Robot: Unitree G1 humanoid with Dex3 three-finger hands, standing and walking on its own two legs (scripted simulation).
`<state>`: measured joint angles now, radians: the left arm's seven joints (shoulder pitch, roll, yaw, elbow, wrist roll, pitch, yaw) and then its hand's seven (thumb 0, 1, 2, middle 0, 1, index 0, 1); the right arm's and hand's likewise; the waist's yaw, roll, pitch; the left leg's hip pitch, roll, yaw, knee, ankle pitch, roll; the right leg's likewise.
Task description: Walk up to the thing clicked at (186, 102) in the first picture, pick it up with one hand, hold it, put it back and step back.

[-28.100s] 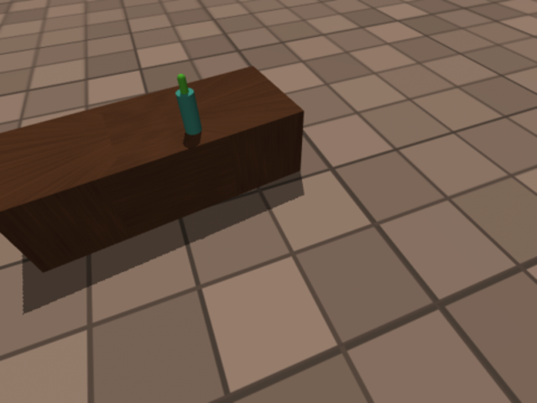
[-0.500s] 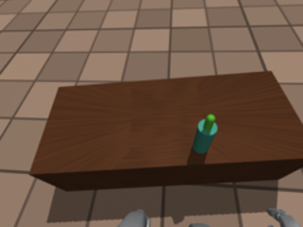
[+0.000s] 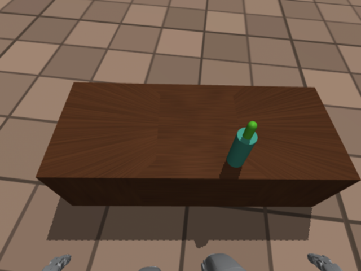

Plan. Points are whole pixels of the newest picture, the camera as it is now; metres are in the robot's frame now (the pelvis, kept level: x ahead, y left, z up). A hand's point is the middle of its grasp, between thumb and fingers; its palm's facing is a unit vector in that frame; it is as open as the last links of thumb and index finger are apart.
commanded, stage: step back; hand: right
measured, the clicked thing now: (243, 143) +0.56 -0.22 -0.25
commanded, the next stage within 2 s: none
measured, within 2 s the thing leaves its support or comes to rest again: neither
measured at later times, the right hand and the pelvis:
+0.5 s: hand out of the picture -0.06 -0.28 -0.17, palm faces -0.05 +0.92 -0.38, open 7.4 cm; pelvis -0.13 -0.01 -0.01, yaw +0 degrees
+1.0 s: hand out of the picture -0.16 -0.29 -0.16, palm faces +0.05 +0.93 -0.37, open 7.4 cm; pelvis -0.28 -0.01 -0.02, yaw -4 degrees
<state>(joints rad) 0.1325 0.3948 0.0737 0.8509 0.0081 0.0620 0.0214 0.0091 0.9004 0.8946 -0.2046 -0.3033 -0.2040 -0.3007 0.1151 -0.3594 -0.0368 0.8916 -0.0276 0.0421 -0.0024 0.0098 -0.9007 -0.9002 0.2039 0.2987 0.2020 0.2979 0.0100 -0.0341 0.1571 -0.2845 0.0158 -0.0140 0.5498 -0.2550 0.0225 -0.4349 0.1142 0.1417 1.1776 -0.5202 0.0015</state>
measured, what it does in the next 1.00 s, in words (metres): walks backwards: right foot, then left foot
